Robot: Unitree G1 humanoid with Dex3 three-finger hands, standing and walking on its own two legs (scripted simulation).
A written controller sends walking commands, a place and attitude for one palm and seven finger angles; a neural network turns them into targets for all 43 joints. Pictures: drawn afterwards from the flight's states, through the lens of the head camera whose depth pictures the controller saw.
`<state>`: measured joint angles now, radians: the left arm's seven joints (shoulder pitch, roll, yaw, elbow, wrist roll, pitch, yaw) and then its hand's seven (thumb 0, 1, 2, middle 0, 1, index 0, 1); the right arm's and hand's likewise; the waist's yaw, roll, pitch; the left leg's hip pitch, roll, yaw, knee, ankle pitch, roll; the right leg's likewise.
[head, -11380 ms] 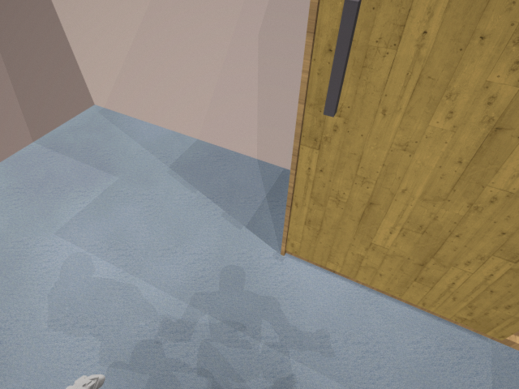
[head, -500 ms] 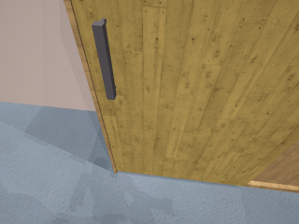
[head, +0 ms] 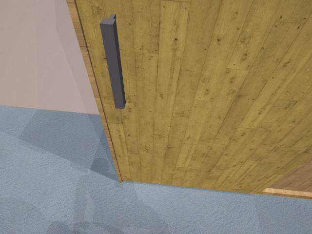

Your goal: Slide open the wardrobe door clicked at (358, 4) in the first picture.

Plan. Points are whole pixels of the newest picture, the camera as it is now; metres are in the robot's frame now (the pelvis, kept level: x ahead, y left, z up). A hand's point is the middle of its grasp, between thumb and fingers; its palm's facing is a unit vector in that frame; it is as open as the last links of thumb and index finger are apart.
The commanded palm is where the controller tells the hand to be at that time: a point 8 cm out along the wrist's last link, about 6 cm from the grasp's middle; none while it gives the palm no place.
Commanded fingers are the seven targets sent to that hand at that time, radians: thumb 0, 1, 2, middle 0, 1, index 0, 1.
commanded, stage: come to a stop and stand still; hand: left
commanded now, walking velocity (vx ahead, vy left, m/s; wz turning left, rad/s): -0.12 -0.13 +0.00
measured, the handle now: (117, 67) +0.49 +0.15 +0.17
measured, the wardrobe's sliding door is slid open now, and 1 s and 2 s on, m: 0.00 0.00 0.00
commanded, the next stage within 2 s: look again from close up in 1.48 s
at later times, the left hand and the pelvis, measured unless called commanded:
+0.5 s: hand out of the picture +0.04 +0.15 -0.16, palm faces +0.02 -0.97 -0.23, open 7.4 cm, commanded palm none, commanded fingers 0.00 0.90 0.90 -0.20 -0.30 -0.20 -0.30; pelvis -0.03 -0.03 +0.00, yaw +1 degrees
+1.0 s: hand out of the picture -0.07 +0.14 -0.17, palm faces +0.03 -0.98 -0.19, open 7.4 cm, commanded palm none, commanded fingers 0.00 0.90 0.90 -0.20 -0.30 -0.20 -0.30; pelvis -0.05 -0.04 +0.00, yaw +1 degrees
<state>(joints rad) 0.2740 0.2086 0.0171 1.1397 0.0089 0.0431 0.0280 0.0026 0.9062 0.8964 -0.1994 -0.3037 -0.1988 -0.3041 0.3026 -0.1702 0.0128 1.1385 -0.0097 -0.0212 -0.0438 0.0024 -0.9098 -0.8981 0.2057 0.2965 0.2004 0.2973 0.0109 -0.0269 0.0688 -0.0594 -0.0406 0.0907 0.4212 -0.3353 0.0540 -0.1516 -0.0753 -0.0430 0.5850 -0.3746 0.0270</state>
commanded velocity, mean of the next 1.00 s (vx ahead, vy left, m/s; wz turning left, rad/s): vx -0.01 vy -0.01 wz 0.00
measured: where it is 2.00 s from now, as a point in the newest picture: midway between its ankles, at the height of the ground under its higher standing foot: outside the picture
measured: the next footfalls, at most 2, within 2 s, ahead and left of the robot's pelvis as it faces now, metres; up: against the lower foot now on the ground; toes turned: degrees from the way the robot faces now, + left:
none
